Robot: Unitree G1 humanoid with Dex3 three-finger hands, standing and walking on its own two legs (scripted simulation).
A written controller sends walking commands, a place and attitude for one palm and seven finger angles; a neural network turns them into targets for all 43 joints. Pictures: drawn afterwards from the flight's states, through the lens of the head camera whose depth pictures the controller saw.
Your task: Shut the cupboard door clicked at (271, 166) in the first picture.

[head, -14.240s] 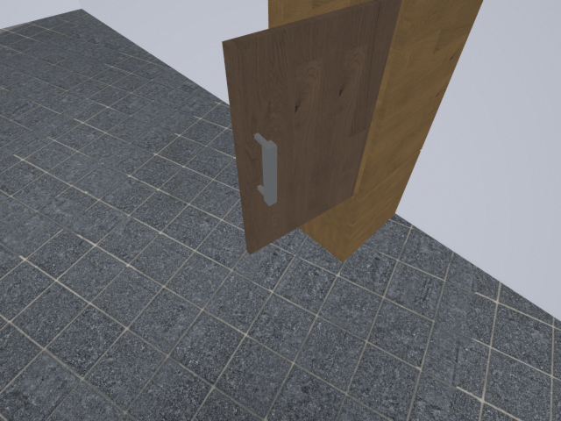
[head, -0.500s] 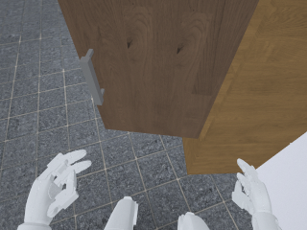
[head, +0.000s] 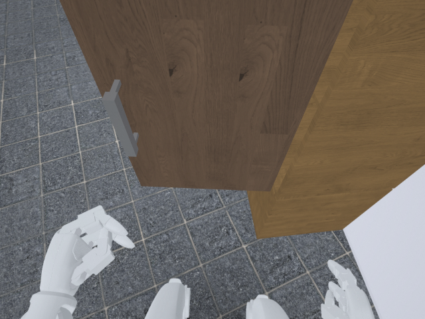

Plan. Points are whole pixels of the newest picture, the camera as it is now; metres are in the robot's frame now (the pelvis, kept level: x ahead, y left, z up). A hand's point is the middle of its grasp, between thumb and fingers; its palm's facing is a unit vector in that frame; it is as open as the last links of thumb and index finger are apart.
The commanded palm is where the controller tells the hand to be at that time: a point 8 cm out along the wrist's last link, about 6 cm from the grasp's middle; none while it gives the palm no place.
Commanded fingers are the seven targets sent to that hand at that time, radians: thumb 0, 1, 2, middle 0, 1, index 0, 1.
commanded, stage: raise the hand and make a fist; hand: left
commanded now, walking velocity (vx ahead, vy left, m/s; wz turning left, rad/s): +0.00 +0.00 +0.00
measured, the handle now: (125, 120) +0.47 +0.21 +0.08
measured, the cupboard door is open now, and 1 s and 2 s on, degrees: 81 81 81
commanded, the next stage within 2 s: bring the fist close to the handle in 0.92 s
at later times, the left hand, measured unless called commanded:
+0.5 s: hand (96, 244) +0.22 +0.19 +0.08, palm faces +0.00 -1.00 -0.04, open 3.1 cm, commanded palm +0.20 +0.25 +0.08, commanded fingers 0.00 0.90 0.90 -1.30 -1.50 -1.30 -1.50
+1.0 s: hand (104, 244) +0.22 +0.18 +0.08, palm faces -0.01 -1.00 -0.03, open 3.1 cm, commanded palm +0.20 +0.24 +0.08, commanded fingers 0.00 0.90 0.90 -1.30 -1.50 -1.30 -1.50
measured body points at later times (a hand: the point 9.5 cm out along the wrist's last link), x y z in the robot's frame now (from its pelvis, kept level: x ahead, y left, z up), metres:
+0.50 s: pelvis +0.00 +0.00 +0.01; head +0.06 +0.01 +0.46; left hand +0.22 +0.25 +0.08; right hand +0.20 -0.21 -0.06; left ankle +0.05 +0.12 -0.64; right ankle +0.01 -0.12 -0.64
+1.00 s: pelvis +0.00 +0.00 +0.01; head +0.05 +0.00 +0.46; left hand +0.22 +0.24 +0.08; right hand +0.19 -0.23 -0.06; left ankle +0.05 +0.12 -0.64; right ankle +0.01 -0.12 -0.64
